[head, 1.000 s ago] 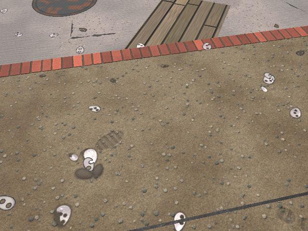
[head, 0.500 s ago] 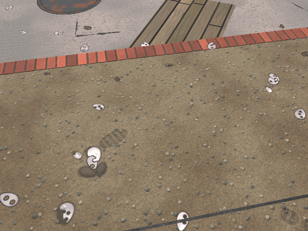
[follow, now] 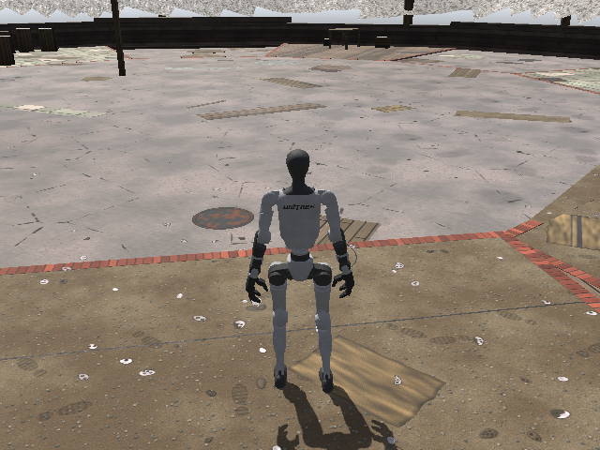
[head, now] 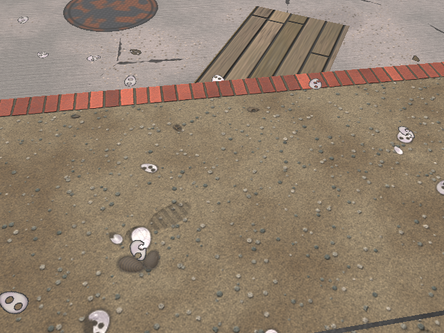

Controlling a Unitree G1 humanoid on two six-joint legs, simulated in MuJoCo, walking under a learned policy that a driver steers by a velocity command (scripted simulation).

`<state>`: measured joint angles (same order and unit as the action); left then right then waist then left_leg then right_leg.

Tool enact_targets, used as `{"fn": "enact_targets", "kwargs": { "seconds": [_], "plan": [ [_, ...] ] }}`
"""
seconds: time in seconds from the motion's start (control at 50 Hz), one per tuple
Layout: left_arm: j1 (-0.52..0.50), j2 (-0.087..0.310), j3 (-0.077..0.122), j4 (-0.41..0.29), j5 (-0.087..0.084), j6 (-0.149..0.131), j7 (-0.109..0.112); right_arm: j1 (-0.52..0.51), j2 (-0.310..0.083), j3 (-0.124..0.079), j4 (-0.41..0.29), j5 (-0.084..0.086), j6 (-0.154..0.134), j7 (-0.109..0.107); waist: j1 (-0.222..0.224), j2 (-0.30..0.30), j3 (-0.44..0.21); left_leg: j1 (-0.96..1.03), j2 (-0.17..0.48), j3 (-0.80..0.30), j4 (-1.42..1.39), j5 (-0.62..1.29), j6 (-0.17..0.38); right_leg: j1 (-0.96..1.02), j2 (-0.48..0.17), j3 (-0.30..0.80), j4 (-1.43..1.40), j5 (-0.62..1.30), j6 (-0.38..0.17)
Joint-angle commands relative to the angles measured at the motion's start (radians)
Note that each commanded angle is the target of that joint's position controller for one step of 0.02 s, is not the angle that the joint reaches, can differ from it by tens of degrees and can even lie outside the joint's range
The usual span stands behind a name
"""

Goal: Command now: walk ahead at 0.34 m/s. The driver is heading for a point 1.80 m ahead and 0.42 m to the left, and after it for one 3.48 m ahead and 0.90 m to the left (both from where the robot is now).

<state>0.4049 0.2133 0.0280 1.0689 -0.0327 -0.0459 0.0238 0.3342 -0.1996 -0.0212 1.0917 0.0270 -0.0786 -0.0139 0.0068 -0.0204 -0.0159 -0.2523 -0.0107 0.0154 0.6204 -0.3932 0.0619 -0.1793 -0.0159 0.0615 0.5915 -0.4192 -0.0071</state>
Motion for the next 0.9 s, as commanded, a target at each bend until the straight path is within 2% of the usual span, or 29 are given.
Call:
{"fn": "enact_targets", "kwargs": {
  "seconds": [0.02,0.04,0.06,0.08,0.1,0.12,0.16,0.22,0.26,0.28,0.32,0.36,0.38,0.4,0.42,0.44,0.46,0.48,0.5,0.52,0.54,0.56,0.58,0.6,0.64,0.7,0.8,0.86,0.9],
  "plan": [
    [-0.201,0.074,0.006,-0.127,-0.006,-0.033,-0.003,0.281,-0.149,-0.043,0.044,0.004,-0.034,0.010,-0.152,0.140,0.166,0.283,0.147,-0.298,-0.287,-0.090,0.103,-0.452,0.016,-0.007,0.091,-0.024,-0.056],
    [-0.200,0.055,0.002,-0.162,-0.001,-0.058,0.000,0.394,-0.267,-0.071,0.055,-0.001,-0.043,0.023,-0.171,0.367,0.106,0.425,0.368,-0.698,-0.426,-0.018,0.220,-0.610,0.076,-0.069,0.406,-0.074,-0.023],
    [-0.203,0.091,0.010,-0.163,-0.007,-0.076,-0.006,0.332,-0.185,-0.044,0.036,-0.022,-0.052,0.024,-0.120,0.218,0.110,0.429,0.401,-0.739,-0.420,0.050,0.225,-0.692,0.030,0.025,0.585,-0.101,-0.042],
    [-0.183,0.084,0.009,-0.153,-0.013,-0.085,-0.018,0.266,-0.144,-0.034,0.009,-0.024,-0.056,0.026,-0.085,0.149,0.133,0.415,0.372,-0.622,-0.400,0.132,0.198,-0.725,-0.008,0.036,0.662,-0.032,-0.064],
    [-0.182,0.081,0.010,-0.149,-0.011,-0.091,-0.024,0.223,-0.135,-0.029,-0.008,-0.021,-0.054,0.030,-0.066,0.106,0.128,0.414,0.339,-0.520,-0.406,0.189,0.176,-0.747,-0.042,0.019,0.668,0.043,-0.076],
    [-0.217,0.100,0.021,-0.159,-0.004,-0.094,-0.028,0.205,-0.112,-0.018,-0.016,-0.018,-0.045,0.032,-0.061,0.082,0.140,0.411,0.312,-0.423,-0.418,0.302,0.152,-0.764,-0.069,0.000,0.631,0.101,-0.078],
    [-0.248,0.087,0.026,-0.173,0.003,-0.087,-0.041,0.229,-0.066,-0.003,-0.012,-0.023,-0.024,0.023,-0.060,0.114,0.124,0.380,0.245,-0.275,-0.445,0.425,0.112,-0.703,-0.091,-0.045,0.542,0.163,-0.064],
    [-0.355,0.028,0.005,-0.219,0.009,-0.072,-0.054,0.202,-0.101,-0.003,-0.042,-0.030,-0.006,-0.003,-0.058,0.098,0.147,0.244,0.197,-0.157,-0.494,0.441,0.109,-0.597,-0.071,-0.098,0.301,0.284,-0.022],
    [-0.449,0.018,-0.006,-0.258,0.008,-0.068,-0.057,0.197,-0.146,-0.011,-0.059,-0.029,-0.006,-0.014,-0.071,0.115,0.159,0.138,0.181,-0.116,-0.534,0.401,0.109,-0.456,-0.032,-0.128,0.119,0.376,-0.006],
    [-0.474,0.034,-0.005,-0.271,0.006,-0.065,-0.059,0.214,-0.167,-0.018,-0.056,-0.022,-0.009,-0.016,-0.072,0.132,0.161,0.127,0.197,-0.119,-0.553,0.389,0.114,-0.410,-0.021,-0.133,0.077,0.398,-0.007],
    [-0.502,0.071,0.001,-0.292,-0.001,-0.062,-0.063,0.220,-0.175,-0.027,-0.052,-0.007,-0.013,-0.017,-0.057,0.137,0.179,0.176,0.232,-0.115,-0.554,0.406,0.108,-0.388,-0.021,-0.109,0.004,0.425,-0.028],
    [-0.482,0.110,0.016,-0.298,0.001,-0.066,-0.066,0.207,-0.180,-0.035,-0.054,-0.006,-0.008,-0.016,-0.020,0.134,0.151,0.267,0.259,-0.099,-0.481,0.591,0.085,-0.344,-0.007,-0.102,-0.044,0.410,-0.060],
    [-0.429,0.135,0.029,-0.287,0.002,-0.067,-0.066,0.196,-0.190,-0.040,-0.059,-0.013,-0.002,-0.015,0.015,0.147,0.098,0.305,0.261,-0.081,-0.394,0.785,0.071,-0.268,0.017,-0.115,-0.038,0.387,-0.079],
    [-0.306,0.166,0.049,-0.252,0.000,-0.066,-0.062,0.185,-0.190,-0.042,-0.064,-0.022,0.008,-0.013,0.079,0.156,0.014,0.306,0.239,-0.051,-0.238,0.954,0.053,-0.118,0.048,-0.133,-0.026,0.362,-0.102],
    [-0.142,0.203,0.072,-0.201,-0.004,-0.060,-0.056,0.174,-0.180,-0.037,-0.078,-0.029,0.015,-0.010,0.154,0.148,-0.085,0.220,0.197,-0.025,-0.029,0.973,0.025,0.105,0.046,-0.125,-0.026,0.353,-0.131],
    [0.022,0.286,0.091,-0.170,0.008,-0.052,-0.045,0.191,-0.133,-0.018,-0.108,-0.049,0.014,-0.007,0.185,-0.007,-0.224,-0.018,0.124,0.007,0.315,0.613,-0.002,0.397,-0.173,0.149,-0.030,0.256,-0.197],
    [0.060,0.315,0.089,-0.150,0.028,-0.053,-0.061,0.330,0.035,0.021,-0.104,-0.025,-0.010,0.007,0.090,-0.302,-0.385,-0.317,-0.062,-0.079,0.644,-0.140,-0.044,0.617,-0.388,0.684,-0.245,-0.031,-0.356],
    [-0.013,0.213,0.063,-0.157,0.020,-0.059,-0.064,0.229,-0.084,-0.005,-0.114,0.004,-0.038,0.010,0.106,-0.187,-0.257,-0.420,-0.011,-0.170,0.760,-0.144,-0.015,0.511,-0.345,0.719,-0.346,-0.087,-0.298],
    [-0.112,0.171,0.051,-0.172,0.015,-0.065,-0.063,0.112,-0.142,-0.023,-0.152,0.027,-0.053,0.011,0.081,-0.121,-0.101,-0.474,0.040,-0.135,0.763,-0.049,0.005,0.354,-0.322,0.544,-0.350,0.004,-0.253],
    [-0.200,0.155,0.043,-0.191,0.020,-0.071,-0.065,0.060,-0.148,-0.025,-0.161,0.021,-0.057,0.002,0.045,-0.009,-0.047,-0.414,0.096,-0.118,0.716,0.052,0.007,0.195,-0.289,0.408,-0.367,0.170,-0.234],
    [-0.240,0.134,0.039,-0.195,0.031,-0.075,-0.070,0.047,-0.144,-0.036,-0.162,0.006,-0.051,-0.005,0.012,0.007,-0.017,-0.361,0.129,-0.108,0.664,0.103,0.004,0.083,-0.249,0.303,-0.385,0.272,-0.223],
    [-0.251,0.113,0.033,-0.185,0.041,-0.078,-0.071,0.074,-0.126,-0.039,-0.159,0.000,-0.037,-0.006,-0.022,-0.024,-0.017,-0.299,0.156,-0.115,0.628,0.132,0.003,0.021,-0.215,0.233,-0.413,0.297,-0.216],
    [-0.246,0.098,0.030,-0.173,0.040,-0.080,-0.071,0.095,-0.104,-0.040,-0.152,0.003,-0.022,-0.006,-0.037,-0.043,-0.010,-0.276,0.164,-0.111,0.597,0.137,0.001,-0.008,-0.201,0.184,-0.438,0.303,-0.217],
    [-0.228,0.099,0.030,-0.159,0.038,-0.083,-0.067,0.097,-0.093,-0.041,-0.151,0.005,-0.009,-0.007,-0.043,-0.048,0.008,-0.276,0.169,-0.102,0.574,0.137,-0.003,-0.037,-0.196,0.140,-0.460,0.318,-0.222],
    [-0.197,0.129,0.037,-0.137,0.041,-0.089,-0.054,0.033,-0.102,-0.047,-0.180,0.000,0.007,-0.010,-0.040,-0.042,0.052,-0.347,0.179,-0.104,0.517,0.196,-0.018,-0.056,-0.200,0.082,-0.499,0.335,-0.227],
    [-0.147,0.154,0.043,-0.118,0.047,-0.086,-0.032,-0.080,-0.109,-0.054,-0.221,-0.004,0.006,-0.005,-0.011,-0.014,0.080,-0.469,0.162,-0.140,0.376,0.344,-0.031,0.004,-0.206,0.021,-0.513,0.382,-0.215],
    [-0.102,0.172,0.041,-0.110,0.038,-0.079,-0.012,-0.242,-0.084,-0.040,-0.281,-0.009,-0.006,0.023,0.041,-0.006,0.101,-0.445,0.121,-0.059,0.104,0.537,-0.028,0.076,-0.191,-0.120,-0.522,0.444,-0.170],
    [-0.038,0.180,0.043,-0.088,0.033,-0.060,-0.009,-0.327,-0.072,-0.030,-0.331,-0.007,-0.006,0.045,0.075,0.008,0.125,-0.502,0.111,-0.028,0.026,0.496,-0.014,0.215,-0.226,-0.158,-0.476,0.499,-0.163],
    [-0.025,0.191,0.048,-0.085,0.028,-0.040,-0.007,-0.361,-0.076,-0.029,-0.368,-0.005,-0.007,0.062,0.076,0.003,0.128,-0.526,0.097,0.002,-0.002,0.406,0.005,0.299,-0.254,-0.175,-0.416,0.591,-0.153]
  ]
}}
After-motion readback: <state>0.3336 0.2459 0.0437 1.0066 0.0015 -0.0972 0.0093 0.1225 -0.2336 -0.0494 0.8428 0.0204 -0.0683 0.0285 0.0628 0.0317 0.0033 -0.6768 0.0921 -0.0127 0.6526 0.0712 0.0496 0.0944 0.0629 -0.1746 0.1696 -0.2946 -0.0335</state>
